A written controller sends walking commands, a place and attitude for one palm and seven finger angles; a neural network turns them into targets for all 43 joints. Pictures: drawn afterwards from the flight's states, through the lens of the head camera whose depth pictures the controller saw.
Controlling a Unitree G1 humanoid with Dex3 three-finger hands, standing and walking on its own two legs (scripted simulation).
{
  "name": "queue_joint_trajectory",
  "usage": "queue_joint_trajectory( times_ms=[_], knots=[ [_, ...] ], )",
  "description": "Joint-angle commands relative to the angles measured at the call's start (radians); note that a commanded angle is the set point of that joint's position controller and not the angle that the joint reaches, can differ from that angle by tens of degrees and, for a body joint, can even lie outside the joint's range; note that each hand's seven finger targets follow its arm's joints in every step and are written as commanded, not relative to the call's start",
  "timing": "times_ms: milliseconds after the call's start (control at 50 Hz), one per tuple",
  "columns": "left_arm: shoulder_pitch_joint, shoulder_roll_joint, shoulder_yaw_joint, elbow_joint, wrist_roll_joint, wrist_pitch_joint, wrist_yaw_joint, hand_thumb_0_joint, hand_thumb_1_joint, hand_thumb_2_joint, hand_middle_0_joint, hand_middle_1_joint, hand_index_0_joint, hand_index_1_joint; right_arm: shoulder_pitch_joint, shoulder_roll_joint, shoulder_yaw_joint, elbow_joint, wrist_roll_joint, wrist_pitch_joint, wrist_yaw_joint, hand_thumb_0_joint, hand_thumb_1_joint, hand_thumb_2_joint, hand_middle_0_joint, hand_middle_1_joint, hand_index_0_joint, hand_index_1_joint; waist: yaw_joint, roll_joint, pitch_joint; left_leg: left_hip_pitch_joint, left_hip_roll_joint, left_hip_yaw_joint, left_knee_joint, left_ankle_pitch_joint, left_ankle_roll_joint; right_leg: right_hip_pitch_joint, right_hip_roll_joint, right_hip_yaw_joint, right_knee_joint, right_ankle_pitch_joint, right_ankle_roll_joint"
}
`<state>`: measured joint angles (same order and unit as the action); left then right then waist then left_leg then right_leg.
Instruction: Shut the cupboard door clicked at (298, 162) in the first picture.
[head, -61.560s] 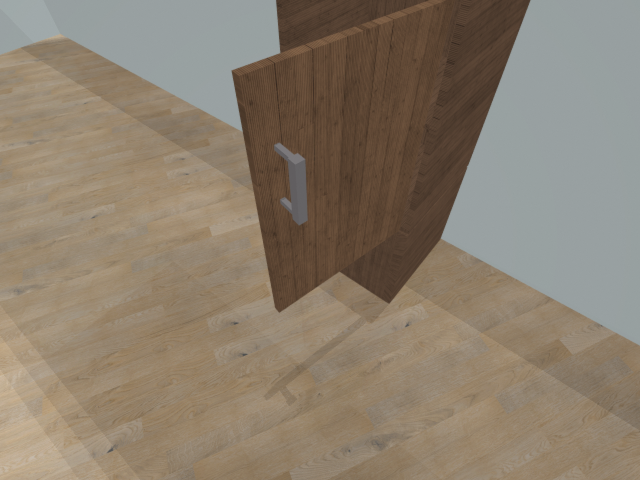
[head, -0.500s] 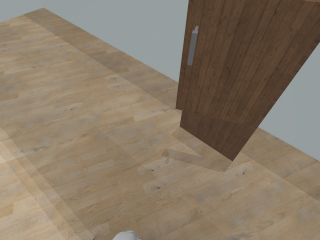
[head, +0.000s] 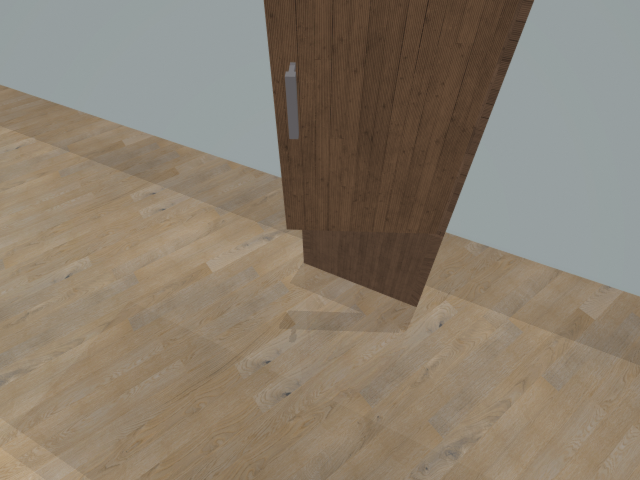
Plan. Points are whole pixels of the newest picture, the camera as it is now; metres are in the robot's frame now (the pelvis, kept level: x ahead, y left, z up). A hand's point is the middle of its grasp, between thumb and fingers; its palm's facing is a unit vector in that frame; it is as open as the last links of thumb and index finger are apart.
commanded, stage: take the last steps up to it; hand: left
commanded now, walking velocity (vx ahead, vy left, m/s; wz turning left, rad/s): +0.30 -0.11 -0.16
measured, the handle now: (293, 101) +0.75 +0.08 +0.07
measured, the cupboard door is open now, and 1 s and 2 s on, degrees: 23 23 23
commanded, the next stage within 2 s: come to a stop and stand still in 0.72 s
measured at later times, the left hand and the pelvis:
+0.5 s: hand out of the picture +0.13 +0.19 -0.18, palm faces -0.03 -0.99 -0.14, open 7.4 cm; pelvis +0.13 +0.01 +0.00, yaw -3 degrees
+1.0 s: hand (279, 341) +0.36 +0.09 -0.15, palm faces -0.05 -0.97 -0.24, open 7.2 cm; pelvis +0.29 -0.09 +0.01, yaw -4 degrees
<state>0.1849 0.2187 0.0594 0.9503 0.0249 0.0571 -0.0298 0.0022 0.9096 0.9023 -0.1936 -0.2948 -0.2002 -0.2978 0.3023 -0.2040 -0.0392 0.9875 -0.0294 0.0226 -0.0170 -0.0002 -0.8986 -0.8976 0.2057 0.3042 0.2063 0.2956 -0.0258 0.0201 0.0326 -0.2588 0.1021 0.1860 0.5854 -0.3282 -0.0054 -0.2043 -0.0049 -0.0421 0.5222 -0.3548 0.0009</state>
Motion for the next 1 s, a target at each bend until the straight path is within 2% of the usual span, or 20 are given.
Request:
queue_joint_trajectory(
  times_ms=[0,20,40,120,240,300,320,340,360,380,420,500,580,680,740,760,780,800,880,980],
  knots=[
    [0.216,0.234,0.052,0.007,0.001,-0.041,0.028,0.000,0.900,0.900,-0.200,-0.300,-0.200,-0.300,-0.174,-0.123,-0.023,-0.128,0.003,-0.017,-0.001,0.000,-0.900,-0.900,0.200,0.300,0.200,0.300,0.140,-0.284,0.040,-0.465,-0.044,-0.106,0.411,-0.315,-0.022,0.205,-0.370,0.504,-0.376,-0.128,-0.244],
    [0.174,0.199,0.046,-0.002,0.001,-0.044,0.035,0.000,0.900,0.900,-0.200,-0.300,-0.200,-0.300,-0.158,-0.122,-0.028,-0.126,0.003,-0.016,0.006,0.000,-0.900,-0.900,0.200,0.300,0.200,0.300,0.100,-0.195,0.068,-0.482,-0.020,-0.143,0.474,-0.231,-0.017,0.169,-0.347,0.439,-0.389,-0.216,-0.258],
    [0.128,0.169,0.047,-0.004,0.003,-0.051,0.039,0.000,0.900,0.900,-0.200,-0.300,-0.200,-0.300,-0.149,-0.116,-0.031,-0.099,0.000,-0.017,0.005,0.000,-0.900,-0.900,0.200,0.300,0.200,0.300,0.078,-0.266,0.104,-0.495,-0.005,-0.151,0.497,-0.174,-0.020,0.144,-0.299,0.426,-0.390,-0.201,-0.245],
    [0.077,0.098,0.018,0.001,-0.004,-0.089,0.038,0.000,0.900,0.900,-0.200,-0.300,-0.200,-0.300,-0.074,-0.083,-0.030,-0.055,-0.005,-0.021,0.025,0.000,-0.900,-0.900,0.200,0.300,0.200,0.300,0.005,-0.131,0.097,-0.368,0.007,-0.130,0.459,0.005,-0.043,0.057,-0.212,0.193,-0.358,0.078,-0.205],
    [0.133,0.118,0.021,0.058,0.003,-0.103,0.037,0.000,0.900,0.900,-0.200,-0.300,-0.200,-0.300,-0.106,-0.053,-0.023,-0.076,0.001,-0.044,0.028,0.000,-0.900,-0.900,0.200,0.300,0.200,0.300,0.019,-0.108,0.053,-0.268,-0.004,-0.096,0.155,0.015,-0.033,0.126,-0.221,0.184,-0.299,0.235,-0.218],
    [0.105,0.120,0.026,0.076,-0.006,-0.099,0.033,0.000,0.900,0.900,-0.200,-0.300,-0.200,-0.300,0.020,-0.073,-0.026,-0.030,-0.003,-0.064,0.016,0.000,-0.900,-0.900,0.200,0.300,0.200,0.300,-0.044,-0.077,0.014,-0.022,-0.049,-0.049,-0.042,0.129,-0.024,0.067,-0.173,0.131,-0.143,0.277,-0.172],
    [0.120,0.091,0.022,0.080,-0.010,-0.094,0.030,0.000,0.900,0.900,-0.200,-0.300,-0.200,-0.300,0.130,-0.121,-0.035,0.010,-0.009,-0.074,0.010,0.000,-0.900,-0.900,0.200,0.300,0.200,0.300,-0.077,0.027,-0.048,0.172,-0.028,-0.114,-0.107,0.146,-0.016,-0.023,-0.110,0.092,0.056,0.268,-0.142],
    [0.174,0.033,0.014,0.067,-0.018,-0.090,0.022,0.000,0.900,0.900,-0.200,-0.300,-0.200,-0.300,0.258,-0.224,-0.056,0.040,-0.025,-0.084,-0.003,0.000,-0.900,-0.900,0.200,0.300,0.200,0.300,-0.103,0.285,-0.141,0.363,0.211,-0.451,-0.207,0.090,0.064,-0.218,0.005,0.000,0.337,0.026,-0.082],
    [0.156,0.032,0.002,0.033,-0.015,-0.088,0.017,0.000,0.900,0.900,-0.200,-0.300,-0.200,-0.300,0.316,-0.273,-0.059,0.047,-0.021,-0.074,-0.016,0.000,-0.900,-0.900,0.200,0.300,0.200,0.300,-0.111,0.344,-0.149,0.411,0.376,-0.702,-0.342,0.022,0.143,-0.372,0.062,0.022,0.578,-0.229,-0.066],
    [0.111,0.061,0.010,0.029,0.000,-0.083,0.017,0.000,0.900,0.900,-0.200,-0.300,-0.200,-0.300,0.255,-0.256,-0.054,0.033,-0.014,-0.063,-0.018,0.000,-0.900,-0.900,0.200,0.300,0.200,0.300,-0.090,0.202,-0.078,0.281,0.386,-0.676,-0.381,-0.121,0.168,-0.392,0.004,0.092,0.675,-0.193,-0.078],
    [0.061,0.058,0.014,0.034,0.007,-0.075,0.006,0.000,0.900,0.900,-0.200,-0.300,-0.200,-0.300,0.129,-0.165,-0.030,-0.004,-0.010,-0.069,-0.023,0.000,-0.900,-0.900,0.200,0.300,0.200,0.300,-0.042,0.135,0.061,0.086,0.323,-0.555,-0.418,-0.125,0.131,-0.425,-0.066,0.093,0.735,-0.023,-0.058],
    [0.103,0.006,0.015,0.051,0.005,-0.053,-0.003,0.000,0.900,0.900,-0.200,-0.300,-0.200,-0.300,0.090,-0.118,-0.019,0.007,-0.006,-0.087,-0.024,0.000,-0.900,-0.900,0.200,0.300,0.200,0.300,0.011,0.084,0.033,0.073,0.237,-0.263,-0.403,0.145,0.116,-0.365,-0.079,0.064,0.594,0.083,-0.018],
    [0.058,-0.014,0.009,0.030,0.001,-0.047,-0.004,0.000,0.900,0.900,-0.200,-0.300,-0.200,-0.300,0.080,-0.112,-0.029,0.014,-0.005,-0.078,-0.013,0.000,-0.900,-0.900,0.200,0.300,0.200,0.300,0.014,0.104,0.056,0.048,0.200,-0.153,-0.420,0.142,0.129,-0.319,-0.090,0.007,0.371,0.155,0.001],
    [0.007,0.002,0.009,0.011,0.001,-0.059,-0.002,0.000,0.900,0.900,-0.200,-0.300,-0.200,-0.300,0.077,-0.119,-0.043,0.028,-0.006,-0.062,-0.004,0.000,-0.900,-0.900,0.200,0.300,0.200,0.300,0.006,0.100,0.069,0.031,0.212,-0.138,-0.360,0.110,0.131,-0.196,-0.068,-0.037,0.153,0.184,0.002],
    [0.132,0.042,0.019,0.054,0.004,-0.078,0.007,0.000,0.900,0.900,-0.200,-0.300,-0.200,-0.300,0.066,-0.104,-0.041,0.037,-0.002,-0.052,0.003,0.000,-0.900,-0.900,0.200,0.300,0.200,0.300,0.063,0.013,0.009,0.010,0.134,-0.080,-0.183,0.137,0.075,0.026,-0.015,-0.069,-0.010,0.215,-0.012],
    [0.224,0.090,0.029,0.084,0.007,-0.093,0.013,0.000,0.900,0.900,-0.200,-0.300,-0.200,-0.300,0.074,-0.080,-0.035,0.039,0.007,-0.054,0.009,0.000,-0.900,-0.900,0.200,0.300,0.200,0.300,0.102,-0.081,-0.039,-0.069,0.071,-0.027,-0.009,0.114,0.044,0.167,-0.080,0.030,-0.073,0.191,-0.040],
    [0.310,0.178,0.046,0.116,0.011,-0.108,0.026,0.000,0.900,0.900,-0.200,-0.300,-0.200,-0.300,0.097,-0.008,-0.020,0.027,0.015,-0.056,0.017,0.000,-0.900,-0.900,0.200,0.300,0.200,0.300,0.123,-0.321,-0.106,-0.233,-0.062,0.026,0.240,-0.151,0.007,0.302,-0.286,0.315,-0.180,0.212,-0.127],
    [0.321,0.208,0.043,0.116,-0.004,-0.105,0.034,0.000,0.900,0.900,-0.200,-0.300,-0.200,-0.300,0.073,-0.013,-0.017,0.005,0.020,-0.045,0.011,0.000,-0.900,-0.900,0.200,0.300,0.200,0.300,0.118,-0.318,-0.120,-0.254,-0.072,-0.067,0.442,-0.356,0.012,0.254,-0.384,0.434,-0.278,0.232,-0.198],
    [0.081,0.072,-0.003,0.066,-0.004,-0.109,0.064,0.000,0.900,0.900,-0.200,-0.300,-0.200,-0.300,0.070,0.002,0.001,0.058,0.026,-0.025,-0.012,0.000,-0.900,-0.900,0.200,0.300,0.200,0.300,0.020,-0.139,-0.101,-0.141,-0.008,-0.195,0.422,-0.176,-0.023,0.101,-0.322,0.183,-0.156,0.951,-0.190],
    [0.086,0.107,0.014,0.059,-0.001,-0.082,0.078,0.000,0.900,0.900,-0.200,-0.300,-0.200,-0.300,-0.004,-0.014,-0.008,0.035,0.024,0.023,-0.008,0.000,-0.900,-0.900,0.200,0.300,0.200,0.300,0.041,-0.095,-0.112,-0.148,-0.075,-0.165,0.340,-0.132,-0.048,0.127,-0.329,0.145,-0.130,1.070,-0.202]
  ],
)
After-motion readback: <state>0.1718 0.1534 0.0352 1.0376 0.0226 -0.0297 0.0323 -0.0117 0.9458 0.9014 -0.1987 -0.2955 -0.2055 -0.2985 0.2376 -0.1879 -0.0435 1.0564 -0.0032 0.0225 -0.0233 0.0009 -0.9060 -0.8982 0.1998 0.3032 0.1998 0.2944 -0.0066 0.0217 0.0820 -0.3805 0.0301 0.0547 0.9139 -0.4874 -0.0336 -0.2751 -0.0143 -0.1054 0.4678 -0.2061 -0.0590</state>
